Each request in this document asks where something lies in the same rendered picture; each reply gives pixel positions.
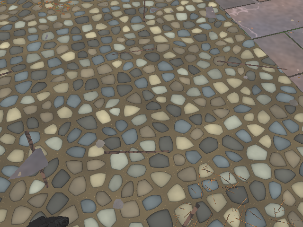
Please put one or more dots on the robot left hand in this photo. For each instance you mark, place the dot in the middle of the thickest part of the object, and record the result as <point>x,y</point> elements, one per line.
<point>58,221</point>

